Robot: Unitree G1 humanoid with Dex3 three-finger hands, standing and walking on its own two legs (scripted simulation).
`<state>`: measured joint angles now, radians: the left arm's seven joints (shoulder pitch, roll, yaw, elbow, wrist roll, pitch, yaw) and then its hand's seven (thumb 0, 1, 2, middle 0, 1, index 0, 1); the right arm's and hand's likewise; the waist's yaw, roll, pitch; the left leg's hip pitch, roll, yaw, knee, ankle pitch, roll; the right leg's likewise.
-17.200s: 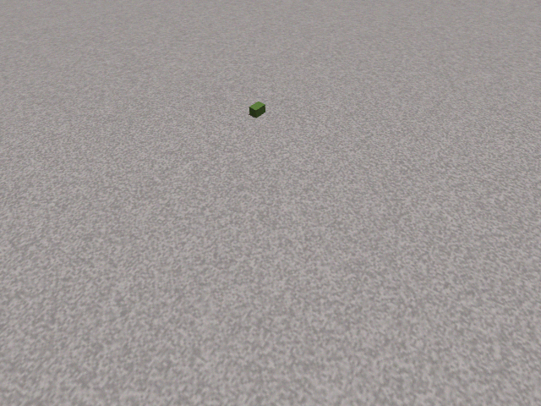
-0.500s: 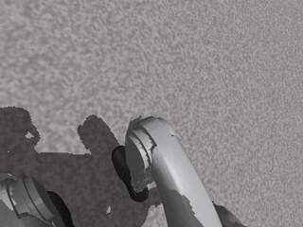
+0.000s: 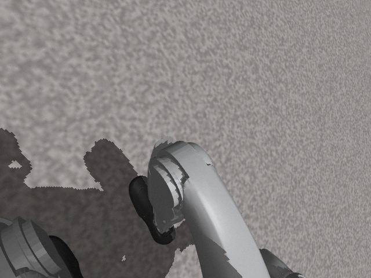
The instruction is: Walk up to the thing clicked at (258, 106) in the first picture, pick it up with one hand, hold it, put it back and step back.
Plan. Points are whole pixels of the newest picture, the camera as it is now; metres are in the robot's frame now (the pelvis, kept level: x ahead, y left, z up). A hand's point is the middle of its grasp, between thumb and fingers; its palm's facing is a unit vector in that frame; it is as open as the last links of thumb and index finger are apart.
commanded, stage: rest palm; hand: left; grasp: from above
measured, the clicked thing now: out of the picture +0.54 +0.31 -0.28
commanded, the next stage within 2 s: close in 0.40 s
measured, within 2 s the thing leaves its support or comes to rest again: neither
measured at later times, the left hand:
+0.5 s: hand out of the picture +0.51 +0.29 -0.25, palm faces -0.43 -0.16 -0.89, open 11.2 cm
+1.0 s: hand out of the picture +0.51 +0.30 -0.25, palm faces -0.43 -0.16 -0.89, open 11.6 cm
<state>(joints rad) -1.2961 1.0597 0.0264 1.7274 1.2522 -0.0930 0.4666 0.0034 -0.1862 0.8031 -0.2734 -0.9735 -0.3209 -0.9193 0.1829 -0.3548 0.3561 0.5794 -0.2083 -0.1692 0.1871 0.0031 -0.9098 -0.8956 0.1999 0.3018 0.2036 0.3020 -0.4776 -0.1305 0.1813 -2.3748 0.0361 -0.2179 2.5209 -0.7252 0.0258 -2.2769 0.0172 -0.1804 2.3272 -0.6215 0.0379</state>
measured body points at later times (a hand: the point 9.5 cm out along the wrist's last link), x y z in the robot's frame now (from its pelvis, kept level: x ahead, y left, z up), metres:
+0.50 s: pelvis +0.00 +0.00 +0.00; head +0.31 +0.12 +0.31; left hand +0.53 +0.30 -0.20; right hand +0.01 -0.24 -0.04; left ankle +0.06 +0.12 -0.28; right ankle +0.12 -0.11 -0.28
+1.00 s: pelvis +0.00 +0.00 +0.00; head +0.31 +0.12 +0.31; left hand +0.53 +0.31 -0.20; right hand +0.01 -0.24 -0.04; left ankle +0.06 +0.12 -0.28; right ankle +0.12 -0.11 -0.28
